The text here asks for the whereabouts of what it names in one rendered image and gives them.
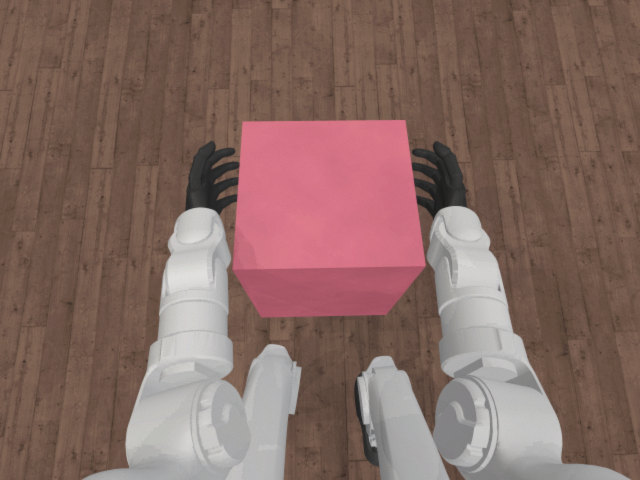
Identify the right robot upper arm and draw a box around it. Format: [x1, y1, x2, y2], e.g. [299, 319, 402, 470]
[433, 375, 631, 480]

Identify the left robot forearm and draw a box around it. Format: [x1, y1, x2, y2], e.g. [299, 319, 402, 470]
[126, 208, 233, 465]

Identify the right robot hand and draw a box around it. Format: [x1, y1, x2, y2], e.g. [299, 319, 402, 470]
[411, 141, 467, 220]

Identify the robot left shin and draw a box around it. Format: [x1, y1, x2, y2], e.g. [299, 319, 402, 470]
[246, 344, 293, 383]

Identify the left robot hand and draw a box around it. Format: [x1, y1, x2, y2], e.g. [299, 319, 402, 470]
[185, 141, 240, 215]

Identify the right robot forearm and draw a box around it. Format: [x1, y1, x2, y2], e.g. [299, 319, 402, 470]
[427, 206, 562, 435]

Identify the carton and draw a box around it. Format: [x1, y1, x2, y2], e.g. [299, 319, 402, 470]
[232, 120, 426, 318]

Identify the left robot upper arm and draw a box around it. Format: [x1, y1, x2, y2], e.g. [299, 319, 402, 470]
[82, 378, 251, 480]

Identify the robot left thigh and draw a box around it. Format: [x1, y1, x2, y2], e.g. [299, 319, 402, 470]
[225, 354, 301, 480]

